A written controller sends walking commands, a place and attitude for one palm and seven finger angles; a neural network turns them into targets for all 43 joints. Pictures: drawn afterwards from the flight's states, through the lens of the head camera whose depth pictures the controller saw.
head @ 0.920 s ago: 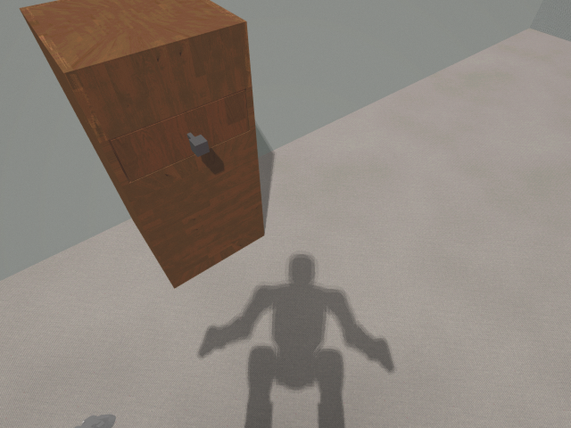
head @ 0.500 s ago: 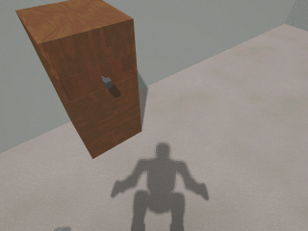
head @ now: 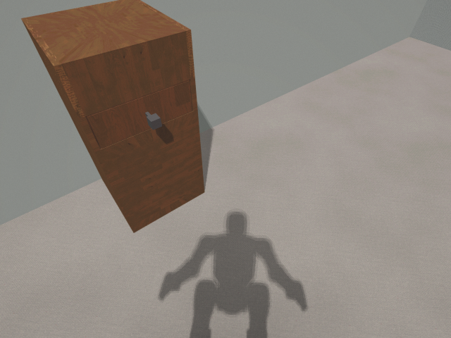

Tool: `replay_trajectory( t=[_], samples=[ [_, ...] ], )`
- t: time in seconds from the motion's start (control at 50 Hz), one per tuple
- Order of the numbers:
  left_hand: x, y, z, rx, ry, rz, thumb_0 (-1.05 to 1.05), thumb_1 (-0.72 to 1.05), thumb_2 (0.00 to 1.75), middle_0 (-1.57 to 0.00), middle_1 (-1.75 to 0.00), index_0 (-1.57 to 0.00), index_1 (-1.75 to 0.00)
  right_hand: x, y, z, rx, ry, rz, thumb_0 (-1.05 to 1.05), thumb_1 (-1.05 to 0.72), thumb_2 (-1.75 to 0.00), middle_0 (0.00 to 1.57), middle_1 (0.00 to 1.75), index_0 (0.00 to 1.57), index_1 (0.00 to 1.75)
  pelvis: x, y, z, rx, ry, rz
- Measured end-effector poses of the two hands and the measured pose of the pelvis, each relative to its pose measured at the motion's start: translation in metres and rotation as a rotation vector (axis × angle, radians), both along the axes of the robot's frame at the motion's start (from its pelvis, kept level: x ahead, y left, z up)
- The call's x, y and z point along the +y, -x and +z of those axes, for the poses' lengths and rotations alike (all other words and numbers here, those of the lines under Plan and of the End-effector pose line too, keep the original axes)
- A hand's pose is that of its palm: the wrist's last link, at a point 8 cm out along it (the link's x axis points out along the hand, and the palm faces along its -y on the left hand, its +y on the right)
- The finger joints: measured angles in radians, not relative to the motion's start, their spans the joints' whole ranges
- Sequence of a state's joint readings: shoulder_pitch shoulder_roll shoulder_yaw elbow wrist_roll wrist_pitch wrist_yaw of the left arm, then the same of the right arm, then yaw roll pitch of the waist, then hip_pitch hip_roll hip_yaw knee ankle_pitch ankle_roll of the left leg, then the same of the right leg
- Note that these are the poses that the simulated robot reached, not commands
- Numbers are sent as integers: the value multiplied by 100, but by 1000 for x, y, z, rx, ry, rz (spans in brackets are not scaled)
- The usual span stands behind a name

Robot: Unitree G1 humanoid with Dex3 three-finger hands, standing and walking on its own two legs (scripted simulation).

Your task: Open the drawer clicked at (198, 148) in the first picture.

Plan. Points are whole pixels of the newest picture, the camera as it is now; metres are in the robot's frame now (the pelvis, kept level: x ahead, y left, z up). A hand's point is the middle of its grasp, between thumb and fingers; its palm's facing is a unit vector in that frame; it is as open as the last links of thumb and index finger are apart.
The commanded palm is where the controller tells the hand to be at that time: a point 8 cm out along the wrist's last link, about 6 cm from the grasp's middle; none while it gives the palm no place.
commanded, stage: look at it before walking up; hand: left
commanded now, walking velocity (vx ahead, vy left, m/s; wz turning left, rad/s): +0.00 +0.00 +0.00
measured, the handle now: (151, 118) +0.84 +0.32 -0.13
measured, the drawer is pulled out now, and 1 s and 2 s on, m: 0.00 0.00 0.00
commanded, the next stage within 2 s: walk to a spot facing it in 0.52 s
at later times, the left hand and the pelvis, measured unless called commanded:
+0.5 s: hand out of the picture +0.05 +0.24 -0.16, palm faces -0.04 -0.95 -0.32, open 7.4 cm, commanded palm none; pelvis -0.01 +0.01 +0.00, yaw +0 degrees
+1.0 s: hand out of the picture +0.04 +0.20 -0.18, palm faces -0.13 -0.95 -0.28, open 7.4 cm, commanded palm none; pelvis -0.03 -0.01 -0.03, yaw -10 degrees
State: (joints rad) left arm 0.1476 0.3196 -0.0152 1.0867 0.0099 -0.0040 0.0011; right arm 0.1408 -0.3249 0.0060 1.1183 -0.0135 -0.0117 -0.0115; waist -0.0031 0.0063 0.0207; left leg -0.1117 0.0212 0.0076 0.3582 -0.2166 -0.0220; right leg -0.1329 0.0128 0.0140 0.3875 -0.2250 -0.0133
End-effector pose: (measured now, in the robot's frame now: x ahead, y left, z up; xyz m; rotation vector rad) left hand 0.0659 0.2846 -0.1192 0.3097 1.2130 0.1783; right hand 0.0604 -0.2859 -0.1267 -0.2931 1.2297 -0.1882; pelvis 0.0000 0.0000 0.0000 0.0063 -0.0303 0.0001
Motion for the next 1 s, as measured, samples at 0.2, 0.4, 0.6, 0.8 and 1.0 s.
replay_trajectory(
  t=[0.2,0.4,0.6,0.8,1.0],
  samples=[
    [0,1,0,-20,7,-10,1,91,90,-20,-30,-21,-30,3,5,2,-13,-4,1,1,-90,-90,20,30,21,30,2,7,1,-1,1,-1],
    [3,13,-2,12,11,-5,1,91,90,-20,-30,-21,-30,6,14,2,8,-1,-3,1,-90,-90,20,30,21,30,5,10,1,2,2,-2],
    [7,21,-4,31,12,6,1,91,90,-20,-30,-21,-30,9,16,2,19,2,-1,1,-90,-90,20,30,21,30,8,10,1,2,2,1],
    [2,23,-11,63,19,-8,1,91,90,-20,-30,-20,-30,18,15,-3,-25,-11,-49,0,-90,-90,20,30,20,30,10,14,-4,10,-4,-56],
    [-42,23,-28,84,42,-81,1,91,90,-20,-30,-20,-30,19,49,-42,-38,-105,-176,0,-90,-90,20,30,21,30,-11,25,-27,6,-26,-175]
  ],
)
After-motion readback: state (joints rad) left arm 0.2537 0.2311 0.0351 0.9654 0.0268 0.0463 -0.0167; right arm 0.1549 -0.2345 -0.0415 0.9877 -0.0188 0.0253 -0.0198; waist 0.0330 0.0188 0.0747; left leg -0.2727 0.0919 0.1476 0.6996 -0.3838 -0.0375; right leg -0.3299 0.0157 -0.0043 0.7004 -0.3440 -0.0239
